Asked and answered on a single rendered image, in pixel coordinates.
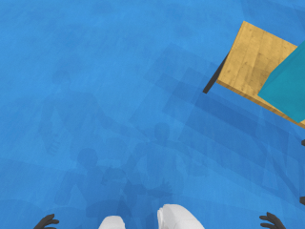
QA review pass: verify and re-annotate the table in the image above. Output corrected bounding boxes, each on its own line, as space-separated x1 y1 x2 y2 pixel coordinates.
203 21 305 205

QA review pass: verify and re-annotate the robot right hand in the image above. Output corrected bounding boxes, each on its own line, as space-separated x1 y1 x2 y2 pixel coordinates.
259 212 286 229

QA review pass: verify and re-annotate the robot right thigh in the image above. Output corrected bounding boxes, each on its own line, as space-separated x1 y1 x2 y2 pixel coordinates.
157 204 205 229

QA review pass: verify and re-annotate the carton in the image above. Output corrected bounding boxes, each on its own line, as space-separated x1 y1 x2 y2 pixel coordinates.
258 40 305 123

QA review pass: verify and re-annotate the robot left hand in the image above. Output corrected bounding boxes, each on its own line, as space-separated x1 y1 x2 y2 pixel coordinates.
33 214 59 229

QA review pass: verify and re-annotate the robot left thigh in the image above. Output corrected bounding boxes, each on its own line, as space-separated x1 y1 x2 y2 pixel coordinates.
98 216 126 229

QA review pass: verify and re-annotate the robot thigh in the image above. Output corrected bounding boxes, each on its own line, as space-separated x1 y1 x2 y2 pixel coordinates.
157 204 205 229
98 216 126 229

